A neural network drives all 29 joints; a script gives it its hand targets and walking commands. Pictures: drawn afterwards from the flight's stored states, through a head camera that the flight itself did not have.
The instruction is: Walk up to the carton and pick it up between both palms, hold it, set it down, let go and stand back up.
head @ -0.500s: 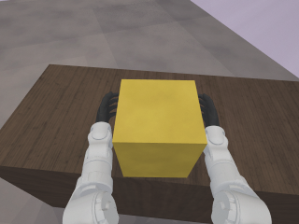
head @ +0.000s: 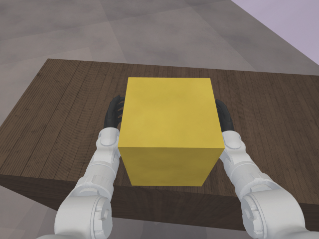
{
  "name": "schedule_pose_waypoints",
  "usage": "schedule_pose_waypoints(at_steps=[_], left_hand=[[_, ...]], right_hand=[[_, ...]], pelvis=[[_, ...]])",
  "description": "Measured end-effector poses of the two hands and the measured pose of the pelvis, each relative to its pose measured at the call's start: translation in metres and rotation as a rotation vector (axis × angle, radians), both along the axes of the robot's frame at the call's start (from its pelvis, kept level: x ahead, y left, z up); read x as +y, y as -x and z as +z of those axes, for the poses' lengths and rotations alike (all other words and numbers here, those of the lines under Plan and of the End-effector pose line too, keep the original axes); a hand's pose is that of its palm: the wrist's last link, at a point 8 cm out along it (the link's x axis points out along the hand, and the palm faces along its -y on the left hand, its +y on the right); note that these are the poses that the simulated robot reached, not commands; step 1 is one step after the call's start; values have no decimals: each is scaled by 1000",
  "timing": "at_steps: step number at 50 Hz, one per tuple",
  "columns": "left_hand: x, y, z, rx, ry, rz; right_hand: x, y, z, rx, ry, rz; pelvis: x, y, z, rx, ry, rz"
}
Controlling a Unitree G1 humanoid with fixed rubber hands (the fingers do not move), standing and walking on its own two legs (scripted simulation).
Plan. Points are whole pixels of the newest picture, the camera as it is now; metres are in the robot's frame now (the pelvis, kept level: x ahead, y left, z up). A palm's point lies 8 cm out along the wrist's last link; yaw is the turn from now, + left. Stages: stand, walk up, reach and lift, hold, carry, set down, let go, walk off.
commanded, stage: set down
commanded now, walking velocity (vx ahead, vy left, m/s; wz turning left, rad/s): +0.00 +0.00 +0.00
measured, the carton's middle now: (167, 136) +0.38 +0.03 +0.01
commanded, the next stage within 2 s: none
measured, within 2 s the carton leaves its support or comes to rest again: neither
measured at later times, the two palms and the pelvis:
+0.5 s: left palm (92, 116) +0.36 +0.22 +0.09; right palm (248, 111) +0.41 -0.16 +0.10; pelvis -0.03 -0.01 -0.01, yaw +2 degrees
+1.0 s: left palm (79, 87) +0.38 +0.23 +0.17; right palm (262, 82) +0.43 -0.16 +0.18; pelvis -0.02 -0.01 +0.00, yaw +2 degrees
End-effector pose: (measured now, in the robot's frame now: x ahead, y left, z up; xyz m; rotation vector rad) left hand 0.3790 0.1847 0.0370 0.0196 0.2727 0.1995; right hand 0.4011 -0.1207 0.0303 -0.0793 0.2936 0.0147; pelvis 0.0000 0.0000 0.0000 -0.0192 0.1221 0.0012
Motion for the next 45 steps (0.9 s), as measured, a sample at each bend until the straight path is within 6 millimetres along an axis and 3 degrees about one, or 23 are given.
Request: schedule_pose_waypoints(at_steps=[9,18,32,40,45], left_hand=[[15,9,-5,0,5,18],[46,20,28,-60,5,65],[23,7,74,-33,-1,-8],[33,4,98,-28,5,20],[39,2,119,-36,5,21]], right_hand=[[-2,-14,20,-81,-6,-2],[-23,-12,50,-66,-10,-36],[-46,-6,86,-37,-44,-50],[-47,-15,105,-47,-68,-38],[-43,-22,127,-67,-79,-32]], pelvis=[[1,5,-6,68,5,0],[-2,21,-8,42,9,27],[-6,34,-9,21,-1,23],[-9,31,-6,-9,-4,19],[-12,26,-3,-42,-4,30]])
